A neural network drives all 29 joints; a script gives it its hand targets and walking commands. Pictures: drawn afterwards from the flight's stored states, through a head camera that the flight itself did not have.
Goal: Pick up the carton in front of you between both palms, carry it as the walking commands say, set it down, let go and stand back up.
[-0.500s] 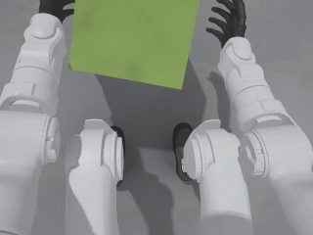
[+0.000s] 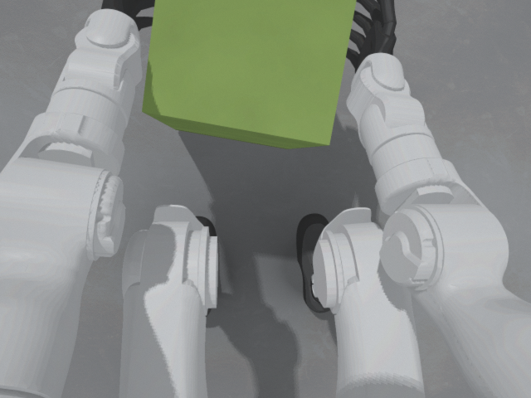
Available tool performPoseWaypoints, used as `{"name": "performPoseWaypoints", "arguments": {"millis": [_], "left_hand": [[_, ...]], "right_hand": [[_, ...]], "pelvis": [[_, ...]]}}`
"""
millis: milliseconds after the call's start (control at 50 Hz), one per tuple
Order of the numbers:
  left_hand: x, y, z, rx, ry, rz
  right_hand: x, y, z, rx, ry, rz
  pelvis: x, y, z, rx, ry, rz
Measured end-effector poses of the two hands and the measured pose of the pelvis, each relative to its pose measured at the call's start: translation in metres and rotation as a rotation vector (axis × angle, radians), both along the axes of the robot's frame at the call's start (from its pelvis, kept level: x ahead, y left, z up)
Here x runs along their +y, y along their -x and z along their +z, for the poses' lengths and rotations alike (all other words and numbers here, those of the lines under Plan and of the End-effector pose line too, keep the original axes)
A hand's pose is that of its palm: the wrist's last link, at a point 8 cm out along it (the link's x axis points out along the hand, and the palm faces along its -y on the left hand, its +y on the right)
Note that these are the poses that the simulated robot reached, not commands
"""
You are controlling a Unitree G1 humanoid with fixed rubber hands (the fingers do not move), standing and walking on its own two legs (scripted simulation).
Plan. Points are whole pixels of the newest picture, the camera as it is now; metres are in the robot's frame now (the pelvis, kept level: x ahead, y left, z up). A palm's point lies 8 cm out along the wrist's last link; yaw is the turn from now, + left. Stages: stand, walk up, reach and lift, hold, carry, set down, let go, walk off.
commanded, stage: reach and lift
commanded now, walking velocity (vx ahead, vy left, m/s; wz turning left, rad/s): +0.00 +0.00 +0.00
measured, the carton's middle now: (245, 67) +0.51 +0.06 -0.24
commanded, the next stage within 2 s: none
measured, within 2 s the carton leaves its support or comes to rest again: leaves its support in 0.04 s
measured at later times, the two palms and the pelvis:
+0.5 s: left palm out of the picture +0.48 +0.21 +0.01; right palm (457, 43) +0.48 -0.09 +0.01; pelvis +0.00 -0.01 +0.08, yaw +5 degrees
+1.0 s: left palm out of the picture +0.44 +0.20 +0.15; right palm out of the picture +0.46 -0.10 +0.16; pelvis +0.04 -0.01 +0.21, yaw +7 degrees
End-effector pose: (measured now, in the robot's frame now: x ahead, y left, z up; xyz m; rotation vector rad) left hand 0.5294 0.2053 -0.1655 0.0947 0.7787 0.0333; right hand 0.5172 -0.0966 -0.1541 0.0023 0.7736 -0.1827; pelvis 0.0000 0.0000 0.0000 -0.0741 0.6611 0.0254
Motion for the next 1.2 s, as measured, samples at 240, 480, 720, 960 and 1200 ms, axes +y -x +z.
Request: {"name": "performPoseWaypoints", "arguments": {"millis": [240,480,720,960,1200], "left_hand": [[0.0,0.023,0.049,-0.095,0.026,0.053],[0.007,0.047,0.169,-0.081,0.028,0.122],[-0.002,0.062,0.232,-0.097,0.041,0.134],[-0.005,0.083,0.304,-0.101,0.066,0.174],[-0.012,0.104,0.386,-0.091,0.069,0.206]], "right_hand": [[0.002,0.014,0.054,-0.122,-0.027,-0.026],[0.008,0.033,0.16,-0.11,-0.046,-0.006],[0.002,0.039,0.228,-0.126,-0.051,0.028],[-0.001,0.051,0.304,-0.131,-0.054,0.045],[-0.008,0.066,0.386,-0.12,-0.048,0.065]], "pelvis": [[-0.005,-0.002,0.01,-0.007,-0.021,0.028],[-0.012,0.0,0.076,0.025,-0.019,0.071],[-0.016,-0.015,0.136,0.049,-0.034,0.068],[-0.015,-0.039,0.198,-0.027,-0.042,0.082],[-0.011,-0.066,0.271,-0.147,-0.06,0.091]]}}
